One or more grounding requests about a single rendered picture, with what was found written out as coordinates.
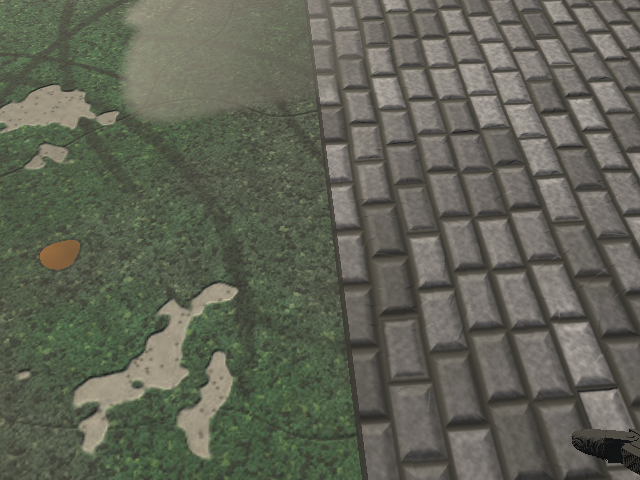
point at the robot right hand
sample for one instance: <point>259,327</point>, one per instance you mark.
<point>615,446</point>

